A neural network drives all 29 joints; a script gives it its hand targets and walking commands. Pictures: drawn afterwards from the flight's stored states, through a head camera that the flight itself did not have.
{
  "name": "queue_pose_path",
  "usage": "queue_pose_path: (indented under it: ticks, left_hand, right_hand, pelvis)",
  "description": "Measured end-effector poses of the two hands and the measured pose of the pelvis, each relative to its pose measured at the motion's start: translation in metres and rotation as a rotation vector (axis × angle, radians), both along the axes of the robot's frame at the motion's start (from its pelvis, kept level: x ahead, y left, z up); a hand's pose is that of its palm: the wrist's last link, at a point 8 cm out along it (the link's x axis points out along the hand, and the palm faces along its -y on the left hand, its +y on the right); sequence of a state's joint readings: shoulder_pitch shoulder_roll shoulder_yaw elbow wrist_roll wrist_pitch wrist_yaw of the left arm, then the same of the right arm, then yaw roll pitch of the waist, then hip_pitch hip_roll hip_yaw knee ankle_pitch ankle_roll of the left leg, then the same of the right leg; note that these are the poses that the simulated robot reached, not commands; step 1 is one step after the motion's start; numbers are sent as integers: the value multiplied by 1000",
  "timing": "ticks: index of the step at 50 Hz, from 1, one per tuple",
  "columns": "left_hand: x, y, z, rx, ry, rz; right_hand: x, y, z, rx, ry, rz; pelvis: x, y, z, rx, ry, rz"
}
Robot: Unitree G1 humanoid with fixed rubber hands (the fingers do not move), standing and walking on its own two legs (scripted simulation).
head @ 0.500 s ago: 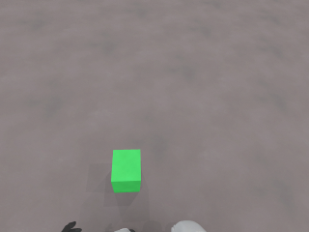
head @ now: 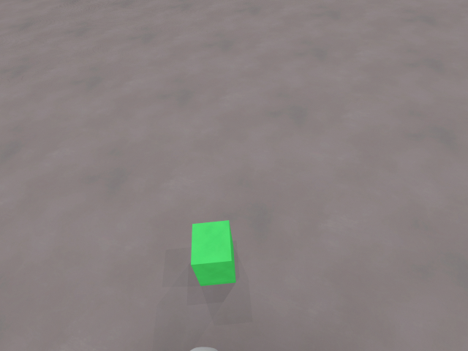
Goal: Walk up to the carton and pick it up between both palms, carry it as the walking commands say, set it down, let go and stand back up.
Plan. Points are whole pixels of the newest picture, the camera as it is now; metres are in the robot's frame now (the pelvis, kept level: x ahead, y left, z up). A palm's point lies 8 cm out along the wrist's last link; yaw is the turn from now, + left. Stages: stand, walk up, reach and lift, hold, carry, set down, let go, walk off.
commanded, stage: walk up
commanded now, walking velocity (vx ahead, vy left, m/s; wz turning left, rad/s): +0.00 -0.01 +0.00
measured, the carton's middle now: (214, 253) +0.61 +0.19 -0.67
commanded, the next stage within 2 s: none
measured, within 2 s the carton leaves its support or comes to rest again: neither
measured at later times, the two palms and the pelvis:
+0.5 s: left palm out of the picture +0.07 +0.26 -0.14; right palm out of the picture -0.08 -0.21 -0.13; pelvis +0.01 +0.02 +0.00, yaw +2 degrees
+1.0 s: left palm out of the picture +0.03 +0.25 -0.17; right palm out of the picture +0.03 -0.22 -0.14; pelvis +0.03 +0.02 -0.01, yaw +1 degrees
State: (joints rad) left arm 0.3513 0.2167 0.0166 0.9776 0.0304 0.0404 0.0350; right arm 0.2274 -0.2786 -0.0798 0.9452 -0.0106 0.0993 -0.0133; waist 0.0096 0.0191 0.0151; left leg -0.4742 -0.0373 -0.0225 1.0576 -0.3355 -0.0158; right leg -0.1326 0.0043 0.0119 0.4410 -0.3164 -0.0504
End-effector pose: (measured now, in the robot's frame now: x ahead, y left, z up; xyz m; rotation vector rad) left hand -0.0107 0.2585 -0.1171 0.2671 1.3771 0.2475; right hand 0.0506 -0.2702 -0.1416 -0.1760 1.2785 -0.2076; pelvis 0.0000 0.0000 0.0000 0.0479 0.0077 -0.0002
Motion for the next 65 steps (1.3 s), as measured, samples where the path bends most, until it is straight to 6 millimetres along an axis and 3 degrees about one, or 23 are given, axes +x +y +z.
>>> queue_pose_path:
  ticks: [4,7,12,15,17,19,24,27,30,38,42,46,49,53,60,65]
  left_hand:
    - [41,-15,-1,-31,-127,-39]
    - [52,-25,-8,-79,-191,-25]
    - [24,-23,-33,-151,-161,17]
    - [3,-14,-47,-179,-125,39]
    - [0,-9,-49,-189,-96,28]
    - [11,-4,-44,-187,-95,4]
    - [74,6,-26,-150,-195,-55]
    - [100,1,-28,-126,-194,-94]
    - [108,-8,-39,-106,-151,-101]
    - [99,-30,-41,-133,-101,-15]
    - [82,-27,-48,-144,-73,36]
    - [56,-21,-51,-156,-35,68]
    - [41,-13,-54,-160,-8,70]
    - [32,-4,-54,-160,-1,53]
    - [27,9,-52,-147,3,24]
    - [24,11,-51,-147,31,16]
  right_hand:
    - [-19,3,-2,13,24,-10]
    - [-20,11,2,0,18,5]
    - [-20,27,15,-50,-18,42]
    - [-39,33,18,-73,7,50]
    - [-57,35,18,-80,25,15]
    - [-79,38,16,-73,60,-21]
    - [-127,61,11,-5,235,-52]
    - [-130,69,7,30,291,-78]
    - [-115,65,-3,42,290,-97]
    - [-50,46,-9,22,228,-17]
    - [-22,41,-9,-11,193,34]
    - [-8,45,-3,-35,145,56]
    - [-12,51,-1,-41,129,49]
    - [-35,63,-4,-27,149,25]
    - [-85,91,-12,33,233,-15]
    - [-104,103,-13,60,289,-34]
  pelvis:
    - [-6,-1,1,-20,15,38]
    - [-10,1,0,-42,20,40]
    - [-20,7,-4,-69,13,53]
    - [-21,13,-8,-56,-8,35]
    - [-15,19,-8,-58,-11,10]
    - [-9,23,-7,-70,-16,12]
    - [6,24,-4,-88,-27,31]
    - [16,17,-7,-83,-35,15]
    - [31,5,-16,-52,-39,-1]
    - [49,-2,-14,-77,-9,36]
    - [48,2,-16,-101,10,46]
    - [42,8,-13,-97,4,31]
    - [35,14,-13,-97,-11,26]
    - [27,24,-14,-92,-37,19]
    - [22,37,-15,-83,-65,15]
    - [27,41,-15,-82,-57,16]
